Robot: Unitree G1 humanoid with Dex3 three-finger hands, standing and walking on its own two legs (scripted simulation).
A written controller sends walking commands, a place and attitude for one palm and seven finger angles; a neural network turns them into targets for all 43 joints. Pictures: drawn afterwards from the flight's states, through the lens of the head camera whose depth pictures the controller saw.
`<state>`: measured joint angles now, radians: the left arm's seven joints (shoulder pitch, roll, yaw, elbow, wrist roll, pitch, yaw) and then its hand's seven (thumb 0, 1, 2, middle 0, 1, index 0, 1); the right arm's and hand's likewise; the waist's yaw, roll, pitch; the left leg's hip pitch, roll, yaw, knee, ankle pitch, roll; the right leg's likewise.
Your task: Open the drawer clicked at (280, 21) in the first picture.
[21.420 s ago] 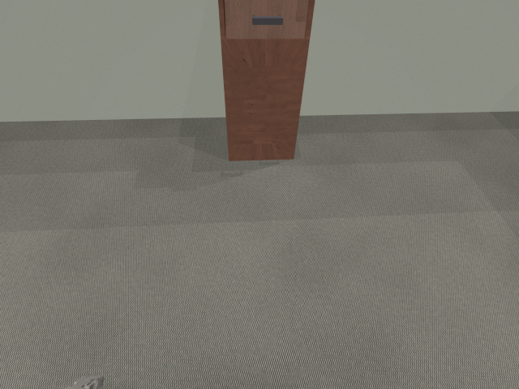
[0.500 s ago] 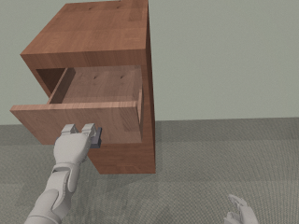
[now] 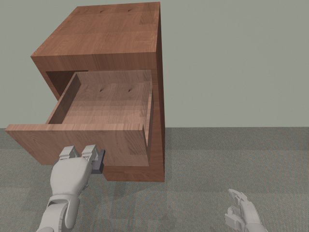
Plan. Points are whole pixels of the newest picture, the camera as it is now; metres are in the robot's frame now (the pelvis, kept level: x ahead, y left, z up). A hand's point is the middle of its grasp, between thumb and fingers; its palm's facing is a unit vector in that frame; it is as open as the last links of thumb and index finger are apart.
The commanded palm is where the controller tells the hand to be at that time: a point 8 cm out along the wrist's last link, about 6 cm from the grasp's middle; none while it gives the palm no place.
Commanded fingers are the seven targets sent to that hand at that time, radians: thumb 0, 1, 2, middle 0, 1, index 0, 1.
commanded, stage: pull the drawer open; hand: left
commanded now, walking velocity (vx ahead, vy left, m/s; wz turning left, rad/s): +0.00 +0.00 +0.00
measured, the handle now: (81, 159) +0.28 +0.23 +0.04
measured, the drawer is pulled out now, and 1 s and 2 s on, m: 0.24 0.29 0.28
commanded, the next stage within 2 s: open the thumb to release the handle in 0.70 s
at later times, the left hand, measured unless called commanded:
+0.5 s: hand (75, 203) +0.18 +0.21 +0.02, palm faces +0.02 -0.11 -0.99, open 5.9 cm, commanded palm +0.13 +0.22 +0.08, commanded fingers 0.00 0.90 0.90 -0.40 -1.35 -0.40 -1.35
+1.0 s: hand (78, 195) +0.20 +0.22 +0.02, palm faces +0.08 -0.10 -0.99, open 6.2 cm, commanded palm +0.17 +0.22 +0.08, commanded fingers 0.00 0.13 0.57 -0.34 -1.27 -0.34 -1.27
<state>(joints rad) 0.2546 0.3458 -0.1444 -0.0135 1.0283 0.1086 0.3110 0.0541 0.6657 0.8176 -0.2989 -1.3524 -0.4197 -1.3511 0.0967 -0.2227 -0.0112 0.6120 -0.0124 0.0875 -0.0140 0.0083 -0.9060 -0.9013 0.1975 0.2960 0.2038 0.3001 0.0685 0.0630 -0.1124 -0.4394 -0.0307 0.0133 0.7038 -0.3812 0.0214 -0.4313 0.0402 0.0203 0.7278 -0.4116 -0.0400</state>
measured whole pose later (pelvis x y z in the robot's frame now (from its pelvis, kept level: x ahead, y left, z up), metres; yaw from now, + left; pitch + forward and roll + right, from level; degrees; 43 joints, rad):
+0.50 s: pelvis -0.01 -0.01 +0.00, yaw -1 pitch +6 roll +1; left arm 0.50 0.37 -0.09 -0.18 1.02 0.04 0.36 0.05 0.66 0.79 -0.31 -1.35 -0.42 -1.35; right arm 0.09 -0.23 -0.01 0.60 -0.03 0.09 0.00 0.01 -0.91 -0.90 0.20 0.30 0.20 0.30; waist 0.07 0.05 -0.11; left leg -0.46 -0.02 0.03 0.74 -0.39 0.01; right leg -0.46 0.06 0.03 0.77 -0.42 -0.05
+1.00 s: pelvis -0.01 -0.01 -0.01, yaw +0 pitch +7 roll +1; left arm 0.38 0.35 -0.13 -0.11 1.03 0.09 0.39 0.01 0.57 0.76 -0.36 -1.33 -0.44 -1.33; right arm 0.10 -0.24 -0.02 0.63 -0.02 0.09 -0.03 0.01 -0.91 -0.90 0.20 0.30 0.20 0.30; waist 0.08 0.06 -0.11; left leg -0.50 -0.03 0.00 0.78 -0.40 0.01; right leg -0.49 0.05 0.01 0.80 -0.43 -0.05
